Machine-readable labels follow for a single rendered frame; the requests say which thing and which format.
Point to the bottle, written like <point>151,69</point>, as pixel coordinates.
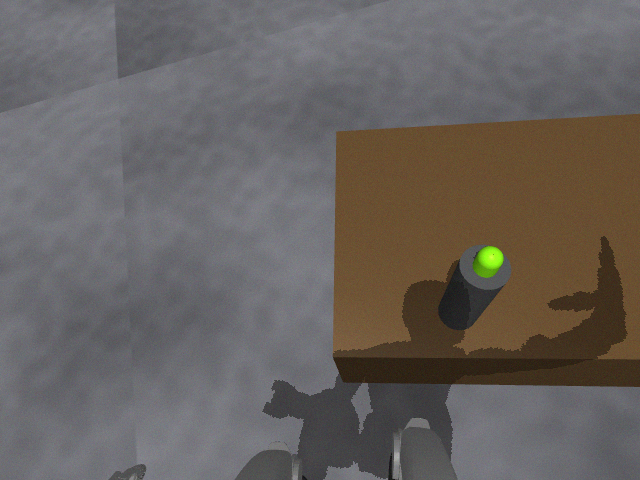
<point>481,273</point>

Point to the left robot hand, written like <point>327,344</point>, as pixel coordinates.
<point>134,473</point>

